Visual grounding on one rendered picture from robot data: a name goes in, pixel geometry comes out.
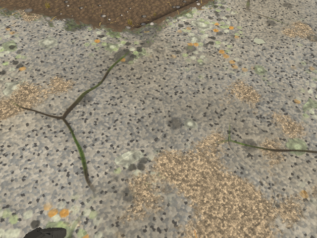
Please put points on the robot left hand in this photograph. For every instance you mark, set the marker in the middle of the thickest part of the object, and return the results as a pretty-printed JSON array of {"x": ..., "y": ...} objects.
[{"x": 55, "y": 232}]

